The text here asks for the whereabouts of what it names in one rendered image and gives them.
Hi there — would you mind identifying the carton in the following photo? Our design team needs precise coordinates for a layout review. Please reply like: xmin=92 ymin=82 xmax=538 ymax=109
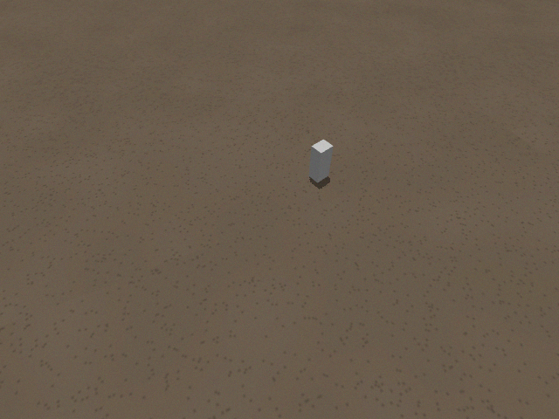
xmin=308 ymin=139 xmax=333 ymax=182

